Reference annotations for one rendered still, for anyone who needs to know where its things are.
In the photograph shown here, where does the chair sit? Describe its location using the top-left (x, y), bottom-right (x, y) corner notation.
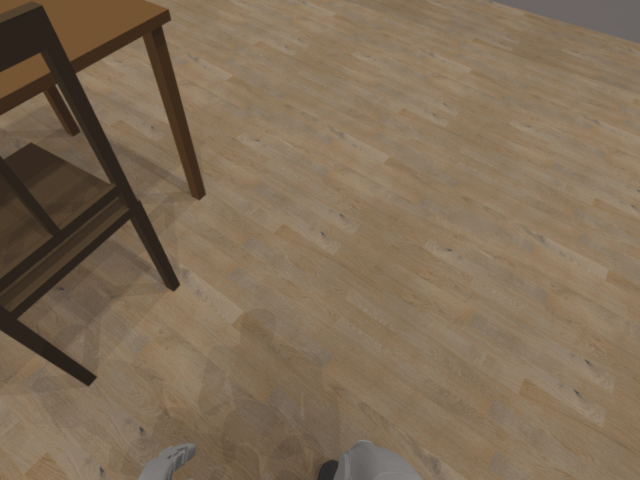
top-left (0, 1), bottom-right (180, 386)

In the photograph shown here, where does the robot right foot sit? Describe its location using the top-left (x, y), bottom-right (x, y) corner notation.
top-left (318, 460), bottom-right (339, 480)

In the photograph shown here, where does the left robot hand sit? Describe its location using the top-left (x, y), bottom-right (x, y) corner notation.
top-left (137, 443), bottom-right (196, 480)

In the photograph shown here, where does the table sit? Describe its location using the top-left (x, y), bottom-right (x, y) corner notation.
top-left (0, 0), bottom-right (206, 200)

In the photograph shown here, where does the right robot thigh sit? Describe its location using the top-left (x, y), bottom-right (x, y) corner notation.
top-left (338, 445), bottom-right (423, 480)

